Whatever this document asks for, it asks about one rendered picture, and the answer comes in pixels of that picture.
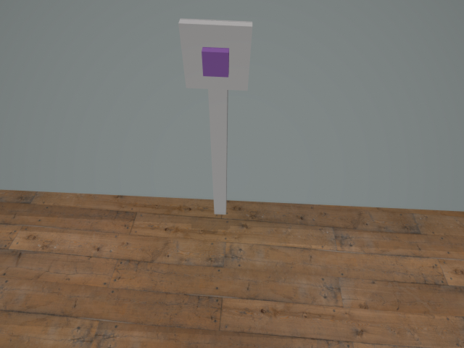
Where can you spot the button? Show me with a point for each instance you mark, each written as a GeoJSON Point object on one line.
{"type": "Point", "coordinates": [215, 61]}

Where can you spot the panel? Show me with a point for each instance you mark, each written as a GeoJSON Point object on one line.
{"type": "Point", "coordinates": [237, 36]}

